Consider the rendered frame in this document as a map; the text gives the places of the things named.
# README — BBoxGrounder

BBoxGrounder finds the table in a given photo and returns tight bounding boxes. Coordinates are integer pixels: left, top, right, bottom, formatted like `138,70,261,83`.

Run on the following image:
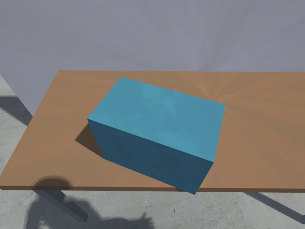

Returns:
0,70,305,224

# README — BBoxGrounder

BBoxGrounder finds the carton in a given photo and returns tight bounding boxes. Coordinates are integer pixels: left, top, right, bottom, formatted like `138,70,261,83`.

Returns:
87,77,225,195

